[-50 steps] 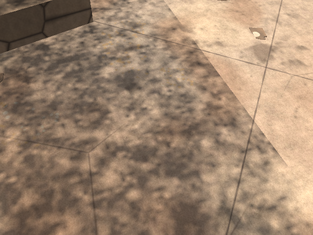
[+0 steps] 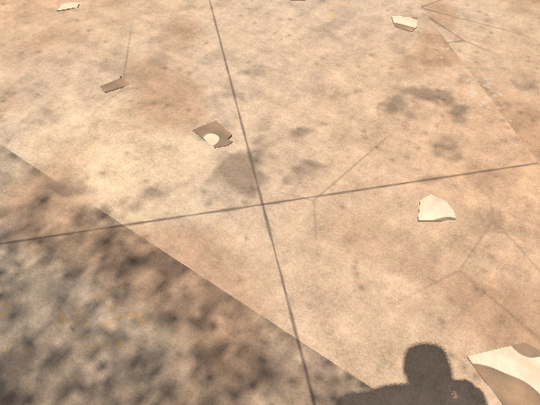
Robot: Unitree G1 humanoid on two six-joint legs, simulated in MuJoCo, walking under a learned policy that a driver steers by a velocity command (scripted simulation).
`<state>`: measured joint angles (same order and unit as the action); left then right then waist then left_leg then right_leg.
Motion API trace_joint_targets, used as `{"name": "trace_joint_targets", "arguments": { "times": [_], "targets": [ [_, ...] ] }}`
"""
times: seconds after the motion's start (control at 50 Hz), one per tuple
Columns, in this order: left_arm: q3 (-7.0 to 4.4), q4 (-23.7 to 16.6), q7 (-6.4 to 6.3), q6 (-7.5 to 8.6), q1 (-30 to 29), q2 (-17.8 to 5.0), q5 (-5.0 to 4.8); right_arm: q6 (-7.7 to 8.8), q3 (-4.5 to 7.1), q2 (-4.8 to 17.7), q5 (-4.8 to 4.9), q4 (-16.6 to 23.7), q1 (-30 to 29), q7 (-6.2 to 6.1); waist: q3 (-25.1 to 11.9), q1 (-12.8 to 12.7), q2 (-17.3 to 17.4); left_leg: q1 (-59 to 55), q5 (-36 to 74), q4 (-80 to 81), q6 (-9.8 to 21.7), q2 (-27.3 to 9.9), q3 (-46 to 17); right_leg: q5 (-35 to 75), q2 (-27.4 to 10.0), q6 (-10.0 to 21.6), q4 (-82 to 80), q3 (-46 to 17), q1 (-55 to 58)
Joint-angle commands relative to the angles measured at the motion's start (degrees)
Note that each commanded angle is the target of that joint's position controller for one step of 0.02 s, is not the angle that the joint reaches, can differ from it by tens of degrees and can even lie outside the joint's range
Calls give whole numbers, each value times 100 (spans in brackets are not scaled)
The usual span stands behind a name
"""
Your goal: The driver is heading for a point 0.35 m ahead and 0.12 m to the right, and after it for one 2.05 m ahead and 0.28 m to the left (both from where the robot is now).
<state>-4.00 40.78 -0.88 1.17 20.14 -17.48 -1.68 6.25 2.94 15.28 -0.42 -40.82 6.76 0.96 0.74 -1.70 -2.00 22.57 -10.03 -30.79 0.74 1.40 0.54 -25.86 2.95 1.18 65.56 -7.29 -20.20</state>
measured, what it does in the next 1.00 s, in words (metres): walks ahead: right foot, then left foot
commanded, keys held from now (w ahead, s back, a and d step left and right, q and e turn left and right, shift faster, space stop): w+e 0.42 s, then w+q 0.58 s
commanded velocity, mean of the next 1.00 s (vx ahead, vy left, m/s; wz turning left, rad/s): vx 0.50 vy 0.00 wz -0.16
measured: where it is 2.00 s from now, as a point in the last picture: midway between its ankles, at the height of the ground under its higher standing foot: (316, 218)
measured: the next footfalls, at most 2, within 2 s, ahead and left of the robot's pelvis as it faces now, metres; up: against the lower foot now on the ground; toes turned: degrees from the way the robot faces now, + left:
right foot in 0.42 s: +0.35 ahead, -0.19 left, +0.00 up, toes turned -18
left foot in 0.96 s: +0.71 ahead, -0.05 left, +0.00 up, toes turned -4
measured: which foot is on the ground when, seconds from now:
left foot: down 0.00-0.42, up 0.44-0.94, down 0.96-1.00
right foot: up 0.00-0.40, down 0.42-0.98, up 1.00-1.00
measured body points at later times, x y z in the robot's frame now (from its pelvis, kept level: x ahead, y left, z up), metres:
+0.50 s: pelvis +0.26 -0.08 -0.01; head +0.29 -0.10 +0.44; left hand +0.52 +0.12 -0.08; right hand +0.23 -0.37 -0.13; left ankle +0.13 +0.11 -0.64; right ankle +0.31 -0.17 -0.73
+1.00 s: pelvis +0.55 -0.11 -0.01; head +0.59 -0.11 +0.43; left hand +0.63 +0.18 -0.14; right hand +0.71 -0.38 -0.11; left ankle +0.67 -0.04 -0.73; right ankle +0.33 -0.18 -0.69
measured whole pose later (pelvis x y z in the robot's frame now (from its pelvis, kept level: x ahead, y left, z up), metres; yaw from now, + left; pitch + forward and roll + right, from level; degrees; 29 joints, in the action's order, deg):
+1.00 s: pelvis +0.55 -0.11 -0.01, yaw -5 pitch +2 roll -1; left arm -3.8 46.3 -1.5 2.2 18.0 -16.6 0.2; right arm 3.2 3.0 16.2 1.1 -40.2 5.7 3.3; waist 2.5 -1.6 0.8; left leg 30.5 -7.9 -35.9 5.5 2.0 2.9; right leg -26.3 -1.9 -0.6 44.2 8.0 -2.6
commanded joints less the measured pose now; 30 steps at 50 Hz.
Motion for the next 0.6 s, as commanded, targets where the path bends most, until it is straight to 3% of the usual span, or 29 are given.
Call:
{"name": "trace_joint_targets", "arguments": {
  "times": [0.02, 0.06, 0.1, 0.14, 0.24, 0.32, 0.36, 0.38, 0.4, 0.42, 0.44, 0.46, 0.48, 0.5, 0.52, 0.56, 0.6],
  "targets": [
    [-194, -665, 25, 75, -420, -672, 51, -36, 172, 593, -42, 94, 543, -63, -118, 380, 827, -1902, -644, 1692, 862, -1725, -2084, 607, -771, -59, 524, -47, -2178],
    [-159, -671, 71, 9, -344, -438, -7, 0, 176, 562, -15, 13, 497, -72, -44, 281, 947, -1552, -158, 1947, 882, -1570, -1453, 763, -887, -73, 263, 97, -1910],
    [-118, -777, 78, -33, -527, -305, 19, 42, 232, 715, 9, -96, 555, -77, 39, 278, 798, -1521, 299, 2130, 1003, -1639, -1063, 995, -951, -131, -94, 140, -2058],
    [-89, -849, 93, -35, -723, -254, 43, 42, 279, 855, -1, -185, 610, -87, 49, 309, 661, -1680, 727, 2204, 1064, -1710, -717, 1405, -994, -189, -551, 146, -2216],
    [-11, -994, 261, 51, -1476, -119, 39, -55, 309, 1051, 47, -353, 736, -119, 223, 572, 551, -1914, 1233, 2198, 843, -1546, 294, 2633, -888, -116, -2095, 565, -1893],
    [-17, -1214, 389, 46, -1938, -165, 16, -174, 373, 1261, 160, -514, 989, -113, 413, 647, 560, -2453, 1696, 2003, 704, -1746, 626, 2300, -762, 114, -2775, 863, -1746],
    [-109, -1247, 409, 21, -1767, -344, 57, -241, 428, 1433, 224, -521, 955, -135, 212, 423, 699, -2699, 3446, 1372, 590, -1769, 859, 1715, -458, 344, -2925, 1148, -1226],
    [-199, -1178, 398, -4, -1383, -504, 76, -280, 456, 1519, 254, -513, 932, -156, -63, 161, 772, -2727, 4407, 700, 525, -1727, 987, 1471, -226, 489, -2982, 1310, -650],
    [-351, -951, 361, -27, -526, -738, 65, -318, 440, 1491, 279, -490, 849, -176, -502, -346, 667, -2401, 4760, -412, 381, -1563, 1179, 1751, 39, 693, -3335, 1415, 530],
    [-546, -665, 257, -82, 525, -1126, 37, -301, 348, 1270, 170, -428, 922, -203, -1031, -808, 279, -1136, 3554, -2027, 145, -1353, 1193, 1896, -171, 959, -3418, 783, 2329],
    [-591, -687, 189, -31, 348, -1777, -20, -179, 27, 366, -114, -124, 1556, -96, -1495, -71, -1465, 1557, -1992, -4141, -188, -341, 896, 1214, -1858, 1964, -3780, -2400, 4295],
    [-417, -822, 215, 62, 597, -1241, 27, 19, 53, 760, 96, -219, 1235, -9, -2448, -489, -854, 2042, -2389, -4871, -128, -183, -411, 320, -2395, 2263, -4742, -3925, 4499],
    [-311, -704, 252, 145, 409, -940, 114, 86, 163, 1111, 363, -85, 624, 26, -1554, -594, -460, 2467, -1867, -4903, -20, -453, -428, 758, -2247, 1898, -4836, -2997, 3923],
    [-258, -680, 249, 190, 49, -825, 106, 114, 117, 1014, 344, -37, 449, 2, -1016, -376, -177, 2341, -1366, -4465, 48, -726, -379, 1353, -2041, 1676, -4814, -2208, 3074],
    [-183, -678, 241, 213, -341, -617, 132, 89, 122, 985, 215, -126, 418, -31, -667, -158, -20, 2013, -1048, -4065, 19, -936, -365, 2026, -1840, 1509, -4858, -1578, 2308],
    [-109, -670, 227, 295, -650, -439, 228, -74, 147, 942, 193, -289, 774, -12, -490, 173, -176, 1312, -653, -3728, -44, -1105, -448, 2610, -1624, 1413, -5207, -931, 1445],
    [-123, -525, 215, 407, -665, -495, 219, -225, 115, 744, 184, -383, 891, -23, -321, 275, -96, 1257, -382, -3457, -153, -1093, -422, 2968, -1600, 1413, -5505, -434, 1116]
  ]
}}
